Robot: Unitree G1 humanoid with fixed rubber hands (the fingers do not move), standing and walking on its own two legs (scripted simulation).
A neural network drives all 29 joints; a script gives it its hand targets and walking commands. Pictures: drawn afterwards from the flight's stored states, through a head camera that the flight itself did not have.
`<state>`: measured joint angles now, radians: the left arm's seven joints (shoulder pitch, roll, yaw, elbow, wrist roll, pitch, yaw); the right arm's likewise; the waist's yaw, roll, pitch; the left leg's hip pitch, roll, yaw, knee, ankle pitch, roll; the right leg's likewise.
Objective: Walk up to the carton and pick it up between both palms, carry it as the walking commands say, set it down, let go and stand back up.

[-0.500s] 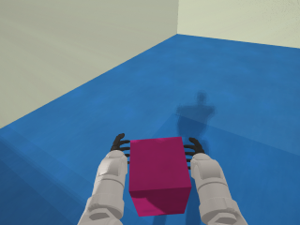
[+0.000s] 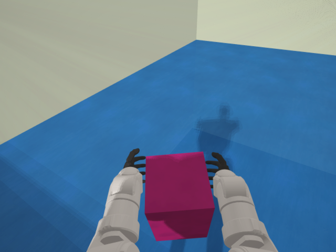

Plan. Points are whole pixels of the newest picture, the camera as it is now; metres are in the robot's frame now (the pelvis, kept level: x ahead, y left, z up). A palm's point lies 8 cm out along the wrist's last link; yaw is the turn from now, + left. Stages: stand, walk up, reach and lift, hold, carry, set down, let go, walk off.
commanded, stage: hold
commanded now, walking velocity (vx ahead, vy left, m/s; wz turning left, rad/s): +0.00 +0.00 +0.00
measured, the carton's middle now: (178, 199) +0.31 +0.00 -0.03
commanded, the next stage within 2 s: carry in 0.40 s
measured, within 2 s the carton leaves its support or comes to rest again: neither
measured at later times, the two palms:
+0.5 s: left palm (130, 172) +0.32 +0.12 +0.07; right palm (221, 173) +0.32 -0.11 +0.06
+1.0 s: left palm (136, 123) +0.48 +0.13 +0.11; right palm (210, 125) +0.48 -0.10 +0.10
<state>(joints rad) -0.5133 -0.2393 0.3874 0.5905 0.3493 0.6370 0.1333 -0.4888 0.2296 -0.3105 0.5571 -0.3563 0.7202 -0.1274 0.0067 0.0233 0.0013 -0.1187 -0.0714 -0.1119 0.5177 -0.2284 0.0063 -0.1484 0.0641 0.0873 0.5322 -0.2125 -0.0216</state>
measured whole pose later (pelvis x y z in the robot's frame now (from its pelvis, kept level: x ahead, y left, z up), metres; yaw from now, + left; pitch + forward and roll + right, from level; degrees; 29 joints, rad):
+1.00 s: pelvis +0.18 -0.01 +0.01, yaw +4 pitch +5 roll +0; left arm -0.45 -0.22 0.15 -0.01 0.15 1.17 0.31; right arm -0.40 0.19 -0.06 -0.01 -0.11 1.26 -0.26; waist 0.00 -0.03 -0.13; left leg -0.24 0.05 0.18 0.47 -0.31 0.03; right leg -0.40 0.01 -0.06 0.91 -0.41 -0.05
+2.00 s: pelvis +0.86 -0.16 -0.01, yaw +8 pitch +4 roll -2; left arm -0.54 -0.25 0.16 0.03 0.17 1.12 0.28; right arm -0.46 0.21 -0.16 -0.05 -0.15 1.27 -0.28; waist 0.01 0.04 -0.02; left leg -0.23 0.17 0.03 1.00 -0.52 -0.04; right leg -0.44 -0.01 -0.19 0.56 -0.18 -0.06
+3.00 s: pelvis +1.52 -0.26 +0.00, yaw +7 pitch +4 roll -2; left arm -0.47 -0.23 0.12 -0.13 0.15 1.14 0.24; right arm -0.42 0.20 -0.10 -0.14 -0.13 1.26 -0.28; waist 0.02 -0.01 0.02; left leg -0.44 0.04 0.20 0.45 -0.03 0.04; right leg -0.12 0.04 -0.19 0.46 -0.38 -0.05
